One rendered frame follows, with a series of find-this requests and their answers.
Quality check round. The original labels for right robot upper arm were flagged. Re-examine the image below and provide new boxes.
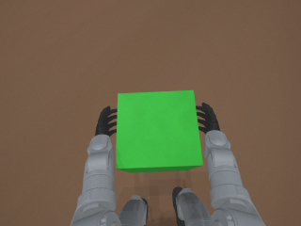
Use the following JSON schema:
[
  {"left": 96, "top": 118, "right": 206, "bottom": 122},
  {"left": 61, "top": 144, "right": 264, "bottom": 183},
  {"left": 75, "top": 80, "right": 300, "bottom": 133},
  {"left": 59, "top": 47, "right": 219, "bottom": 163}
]
[{"left": 209, "top": 206, "right": 266, "bottom": 226}]

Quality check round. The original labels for robot right shin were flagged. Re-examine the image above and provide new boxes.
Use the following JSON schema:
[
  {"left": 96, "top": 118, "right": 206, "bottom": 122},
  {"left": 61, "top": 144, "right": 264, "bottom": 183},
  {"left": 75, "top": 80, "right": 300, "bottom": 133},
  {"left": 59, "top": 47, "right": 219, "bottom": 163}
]
[{"left": 178, "top": 187, "right": 193, "bottom": 220}]

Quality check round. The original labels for left robot upper arm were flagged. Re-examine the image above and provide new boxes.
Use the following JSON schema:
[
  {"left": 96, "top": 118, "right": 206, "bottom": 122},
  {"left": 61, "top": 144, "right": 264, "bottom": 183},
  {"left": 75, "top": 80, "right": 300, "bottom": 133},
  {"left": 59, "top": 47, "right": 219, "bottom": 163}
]
[{"left": 71, "top": 210, "right": 122, "bottom": 226}]

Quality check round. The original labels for robot left thigh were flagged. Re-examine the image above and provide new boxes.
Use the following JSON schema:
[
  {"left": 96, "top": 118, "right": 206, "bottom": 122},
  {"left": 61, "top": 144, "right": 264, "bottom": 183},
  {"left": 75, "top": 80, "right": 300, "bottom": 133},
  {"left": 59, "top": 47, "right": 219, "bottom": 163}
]
[{"left": 119, "top": 200, "right": 148, "bottom": 226}]

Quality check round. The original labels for robot right hand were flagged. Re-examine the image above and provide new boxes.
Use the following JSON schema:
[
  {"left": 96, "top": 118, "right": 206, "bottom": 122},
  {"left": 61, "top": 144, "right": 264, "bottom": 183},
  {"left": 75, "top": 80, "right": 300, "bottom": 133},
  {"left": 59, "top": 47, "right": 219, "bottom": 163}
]
[{"left": 196, "top": 103, "right": 220, "bottom": 135}]

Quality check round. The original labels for robot left forearm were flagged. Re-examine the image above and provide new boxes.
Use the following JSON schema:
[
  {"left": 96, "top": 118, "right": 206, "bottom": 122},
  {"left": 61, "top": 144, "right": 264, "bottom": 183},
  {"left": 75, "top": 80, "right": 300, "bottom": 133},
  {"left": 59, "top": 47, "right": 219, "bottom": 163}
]
[{"left": 70, "top": 134, "right": 117, "bottom": 226}]

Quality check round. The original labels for robot right forearm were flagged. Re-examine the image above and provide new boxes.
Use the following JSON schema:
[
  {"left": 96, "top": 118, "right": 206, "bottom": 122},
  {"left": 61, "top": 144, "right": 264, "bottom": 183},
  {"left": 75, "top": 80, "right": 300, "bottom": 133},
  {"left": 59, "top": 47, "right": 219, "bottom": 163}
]
[{"left": 203, "top": 130, "right": 261, "bottom": 218}]

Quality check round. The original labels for carton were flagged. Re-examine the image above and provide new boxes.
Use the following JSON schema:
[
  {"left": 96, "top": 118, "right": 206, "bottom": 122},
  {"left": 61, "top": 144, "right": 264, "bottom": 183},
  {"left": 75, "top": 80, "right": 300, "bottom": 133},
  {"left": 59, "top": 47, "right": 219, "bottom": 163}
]
[{"left": 116, "top": 90, "right": 203, "bottom": 173}]

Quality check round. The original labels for robot left hand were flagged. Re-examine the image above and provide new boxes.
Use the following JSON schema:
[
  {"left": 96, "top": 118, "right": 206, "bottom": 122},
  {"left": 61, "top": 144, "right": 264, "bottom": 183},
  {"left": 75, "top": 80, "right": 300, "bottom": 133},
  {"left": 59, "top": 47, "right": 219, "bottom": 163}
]
[{"left": 95, "top": 106, "right": 118, "bottom": 136}]

